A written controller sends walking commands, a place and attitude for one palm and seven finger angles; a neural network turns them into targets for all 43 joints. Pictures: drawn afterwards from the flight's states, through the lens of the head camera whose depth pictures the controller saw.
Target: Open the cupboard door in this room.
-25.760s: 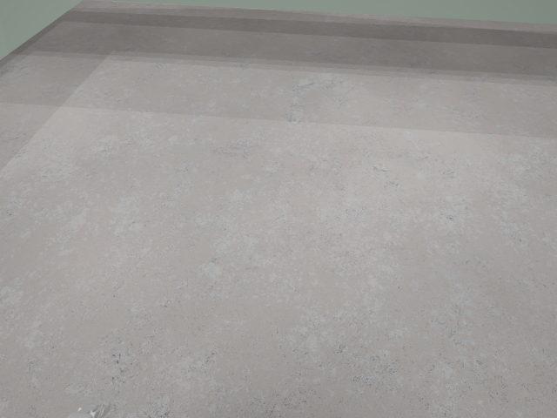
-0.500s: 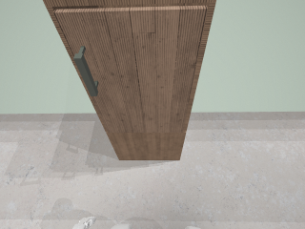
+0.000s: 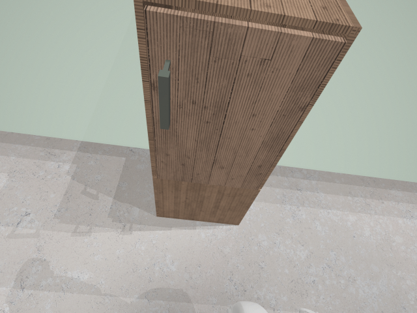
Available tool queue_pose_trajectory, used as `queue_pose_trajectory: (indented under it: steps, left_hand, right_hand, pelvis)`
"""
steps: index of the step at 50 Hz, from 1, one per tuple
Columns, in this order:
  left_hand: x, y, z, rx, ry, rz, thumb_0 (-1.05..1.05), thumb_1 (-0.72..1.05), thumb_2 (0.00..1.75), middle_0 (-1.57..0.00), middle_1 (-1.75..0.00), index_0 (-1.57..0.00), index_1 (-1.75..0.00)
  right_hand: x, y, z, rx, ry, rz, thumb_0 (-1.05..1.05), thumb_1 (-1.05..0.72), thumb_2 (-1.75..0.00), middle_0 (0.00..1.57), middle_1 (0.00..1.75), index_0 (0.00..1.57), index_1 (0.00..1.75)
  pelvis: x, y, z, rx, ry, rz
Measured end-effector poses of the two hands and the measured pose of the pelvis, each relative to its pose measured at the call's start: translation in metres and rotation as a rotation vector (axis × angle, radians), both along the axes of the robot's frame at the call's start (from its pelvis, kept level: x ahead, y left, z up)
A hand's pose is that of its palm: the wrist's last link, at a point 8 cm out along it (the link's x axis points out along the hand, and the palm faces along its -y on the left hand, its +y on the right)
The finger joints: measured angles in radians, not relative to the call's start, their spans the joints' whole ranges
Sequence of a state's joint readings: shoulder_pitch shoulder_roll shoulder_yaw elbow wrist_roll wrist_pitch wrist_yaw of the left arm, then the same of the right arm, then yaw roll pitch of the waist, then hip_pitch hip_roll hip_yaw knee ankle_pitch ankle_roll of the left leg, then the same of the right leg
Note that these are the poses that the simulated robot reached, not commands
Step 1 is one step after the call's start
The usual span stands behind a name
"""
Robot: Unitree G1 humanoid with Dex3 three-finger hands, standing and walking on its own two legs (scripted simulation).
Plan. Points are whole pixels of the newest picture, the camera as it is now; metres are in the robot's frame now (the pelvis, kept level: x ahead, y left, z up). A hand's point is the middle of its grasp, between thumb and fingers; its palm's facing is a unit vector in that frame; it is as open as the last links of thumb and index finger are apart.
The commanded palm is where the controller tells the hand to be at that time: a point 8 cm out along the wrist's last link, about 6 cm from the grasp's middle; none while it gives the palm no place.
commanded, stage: come to a stop and stand still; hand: left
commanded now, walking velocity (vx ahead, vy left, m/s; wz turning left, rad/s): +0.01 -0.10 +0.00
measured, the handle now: (166, 96) +0.53 +0.15 +0.07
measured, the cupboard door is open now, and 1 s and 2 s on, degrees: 0 0 0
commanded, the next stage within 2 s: look again from close up in 0.74 s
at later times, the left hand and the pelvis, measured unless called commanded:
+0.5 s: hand out of the picture -0.01 +0.11 -0.17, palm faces +0.01 -0.97 -0.24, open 7.3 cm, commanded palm none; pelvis -0.05 -0.07 +0.00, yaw +0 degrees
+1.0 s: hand out of the picture -0.05 +0.10 -0.19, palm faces +0.05 -0.98 -0.19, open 7.4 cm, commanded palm none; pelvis -0.05 -0.08 -0.01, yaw +2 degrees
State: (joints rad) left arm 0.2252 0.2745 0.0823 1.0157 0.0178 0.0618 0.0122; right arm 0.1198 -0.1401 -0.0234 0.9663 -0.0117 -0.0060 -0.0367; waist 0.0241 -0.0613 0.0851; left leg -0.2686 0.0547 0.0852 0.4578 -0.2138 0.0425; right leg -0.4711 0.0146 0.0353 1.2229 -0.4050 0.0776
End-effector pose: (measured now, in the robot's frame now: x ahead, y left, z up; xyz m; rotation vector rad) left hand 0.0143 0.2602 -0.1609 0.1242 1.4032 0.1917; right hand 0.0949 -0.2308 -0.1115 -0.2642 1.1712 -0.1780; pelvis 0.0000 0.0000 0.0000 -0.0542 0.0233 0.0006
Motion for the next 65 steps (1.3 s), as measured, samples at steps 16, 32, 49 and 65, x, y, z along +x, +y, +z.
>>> queue_pose_trajectory:
  steps: [16,32,49,65]
  left_hand:
    - [-0.006,-0.069,0.010,0.007,-0.086,-0.093,0.01,0.91,0.90,-0.20,-0.30,-0.19,-0.30]
    - [-0.058,-0.120,0.009,0.002,-0.009,-0.027,0.01,0.94,0.90,-0.20,-0.30,-0.20,-0.30]
    - [-0.079,-0.122,0.007,-0.017,-0.018,-0.013,0.01,0.90,0.90,-0.20,-0.30,-0.20,-0.30]
    - [-0.023,-0.037,0.026,0.099,-0.233,-0.076,0.01,0.90,0.90,-0.20,-0.30,-0.20,-0.30]
  right_hand:
    - [-0.162,-0.050,-0.039,0.090,0.242,-0.188,0.01,-0.91,-0.89,0.20,0.30,0.21,0.30]
    - [-0.183,-0.060,-0.048,0.153,0.309,-0.142,0.01,-0.91,-0.89,0.20,0.29,0.20,0.29]
    - [-0.116,-0.086,-0.040,0.070,0.123,-0.060,0.02,-0.92,-0.89,0.20,0.29,0.20,0.30]
    - [-0.068,-0.070,-0.015,0.028,-0.088,0.020,0.01,-0.91,-0.89,0.20,0.29,0.20,0.30]
  pelvis:
    - [-0.041,-0.045,-0.009,0.068,-0.021,-0.009]
    - [-0.050,-0.083,-0.009,0.056,-0.037,0.009]
    - [-0.048,-0.077,-0.011,0.046,-0.026,0.026]
    - [-0.065,-0.046,-0.010,0.048,-0.071,0.013]
